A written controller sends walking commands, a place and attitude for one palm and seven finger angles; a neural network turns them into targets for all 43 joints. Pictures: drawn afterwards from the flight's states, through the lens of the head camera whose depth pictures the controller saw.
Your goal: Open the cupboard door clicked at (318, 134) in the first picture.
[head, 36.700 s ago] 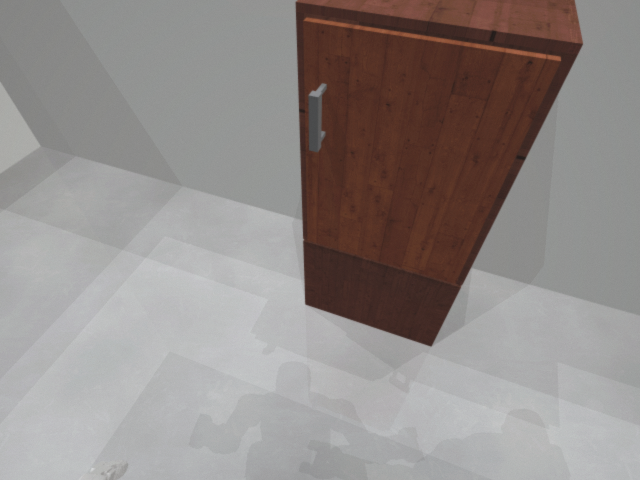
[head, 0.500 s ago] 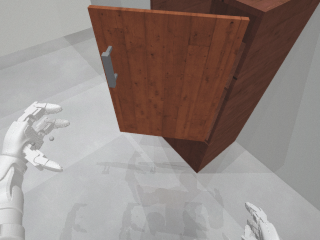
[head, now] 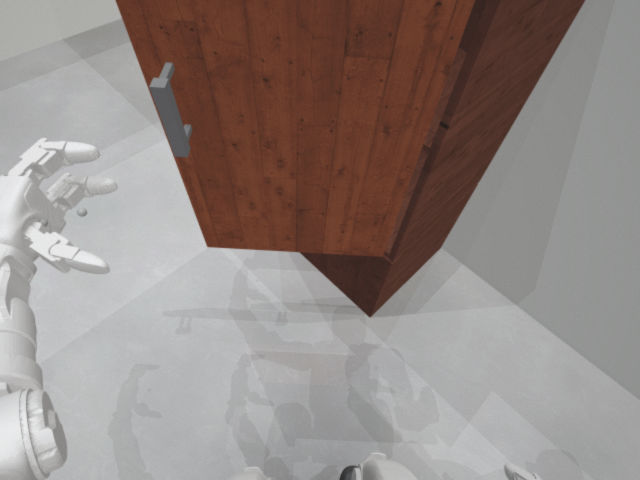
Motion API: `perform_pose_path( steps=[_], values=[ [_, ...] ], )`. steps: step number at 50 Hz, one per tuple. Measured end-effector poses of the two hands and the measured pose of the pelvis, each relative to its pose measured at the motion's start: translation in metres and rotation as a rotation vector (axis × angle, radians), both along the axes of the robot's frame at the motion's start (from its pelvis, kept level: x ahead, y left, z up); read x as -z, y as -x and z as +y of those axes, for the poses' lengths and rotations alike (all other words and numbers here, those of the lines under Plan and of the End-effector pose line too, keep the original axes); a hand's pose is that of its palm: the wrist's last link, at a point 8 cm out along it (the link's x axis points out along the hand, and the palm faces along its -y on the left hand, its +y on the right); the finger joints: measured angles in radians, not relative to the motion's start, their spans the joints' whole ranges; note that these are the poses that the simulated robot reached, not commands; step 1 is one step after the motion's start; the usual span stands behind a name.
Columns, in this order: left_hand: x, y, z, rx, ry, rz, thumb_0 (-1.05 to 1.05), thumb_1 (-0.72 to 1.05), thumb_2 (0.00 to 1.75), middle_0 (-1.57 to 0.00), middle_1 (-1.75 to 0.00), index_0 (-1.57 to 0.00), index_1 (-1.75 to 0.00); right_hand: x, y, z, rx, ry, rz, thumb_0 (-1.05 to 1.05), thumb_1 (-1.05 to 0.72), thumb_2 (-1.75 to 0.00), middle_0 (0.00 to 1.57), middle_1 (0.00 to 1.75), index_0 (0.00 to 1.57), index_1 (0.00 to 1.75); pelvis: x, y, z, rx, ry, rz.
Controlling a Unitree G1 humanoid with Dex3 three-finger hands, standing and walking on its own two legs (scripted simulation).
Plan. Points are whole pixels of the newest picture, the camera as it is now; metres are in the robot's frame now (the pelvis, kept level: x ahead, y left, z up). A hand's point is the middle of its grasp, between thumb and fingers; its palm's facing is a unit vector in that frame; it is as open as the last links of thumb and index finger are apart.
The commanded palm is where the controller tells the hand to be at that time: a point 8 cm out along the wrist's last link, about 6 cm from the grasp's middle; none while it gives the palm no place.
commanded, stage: move the hooked fingers beside the handle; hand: left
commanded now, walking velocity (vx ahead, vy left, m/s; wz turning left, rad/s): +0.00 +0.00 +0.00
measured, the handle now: (175, 111) +0.60 +0.22 +0.08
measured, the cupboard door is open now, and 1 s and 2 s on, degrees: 44 44 44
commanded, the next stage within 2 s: slide the fingers in behind the handle in 1.98 s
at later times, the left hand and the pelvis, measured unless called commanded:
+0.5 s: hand (95, 163) +0.48 +0.29 +0.09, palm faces -0.06 -1.00 +0.00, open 14.0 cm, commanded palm +0.47 +0.34 +0.09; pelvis +0.00 +0.02 -0.01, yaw -1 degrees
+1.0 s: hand (116, 115) +0.56 +0.29 +0.10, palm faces -0.06 -1.00 +0.00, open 14.0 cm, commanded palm +0.55 +0.33 +0.08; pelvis +0.02 +0.03 -0.02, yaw -2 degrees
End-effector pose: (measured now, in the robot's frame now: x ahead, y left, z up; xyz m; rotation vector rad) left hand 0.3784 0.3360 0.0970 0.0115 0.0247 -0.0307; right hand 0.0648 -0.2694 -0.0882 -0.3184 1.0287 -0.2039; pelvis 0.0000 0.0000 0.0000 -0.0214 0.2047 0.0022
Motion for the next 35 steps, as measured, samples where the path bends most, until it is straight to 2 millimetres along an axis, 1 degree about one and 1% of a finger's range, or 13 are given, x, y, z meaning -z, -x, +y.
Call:
perform_pose_path(
  steps=[13, 17, 23, 31, 35],
  values=[
    [0.001, -0.042, 0.011, 0.011, 0.013, 0.005, -0.01, -0.5, 0.3, -0.3, -1.2, -0.3, -1.2, 0.002, 0.023, 0.004, 0.049, 0.024, 0.112, 0.01, -0.9, -0.9, 0.2, 0.3, 0.21, 0.3, 0.005, -0.002, 0.009, 0.008, 0.011, 0.056],
    [-0.001, -0.053, 0.011, 0.023, 0.013, -0.012, -0.01, -0.5, 0.3, -0.29, -1.2, -0.3, -1.2, 0.003, 0.03, 0.008, 0.061, 0.027, 0.153, 0.01, -0.9, -0.9, 0.2, 0.3, 0.21, 0.3, 0.006, -0.004, 0.012, 0.009, 0.016, 0.072],
    [0.004, -0.074, 0.012, 0.027, 0.015, 0.021, -0.01, -0.5, 0.3, -0.29, -1.2, -0.3, -1.2, 0.006, 0.041, 0.013, 0.079, 0.033, 0.211, 0.01, -0.9, -0.9, 0.2, 0.3, 0.21, 0.3, 0.009, -0.004, 0.017, 0.005, 0.024, 0.098],
    [0.002, -0.106, 0.012, 0.029, 0.014, 0.007, -0.01, -0.5, 0.3, -0.29, -1.2, -0.3, -1.2, 0.006, 0.062, 0.02, 0.121, 0.039, 0.296, 0.01, -0.9, -0.9, 0.2, 0.3, 0.21, 0.3, 0.013, -0.008, 0.022, 0.01, 0.036, 0.137],
    [-0.001, -0.119, 0.011, 0.034, 0.012, 0.004, -0.01, -0.5, 0.3, -0.29, -1.2, -0.3, -1.2, 0.006, 0.074, 0.025, 0.145, 0.032, 0.344, 0.01, -0.9, -0.9, 0.2, 0.3, 0.21, 0.3, 0.014, -0.011, 0.025, 0.016, 0.04, 0.154]
  ],
)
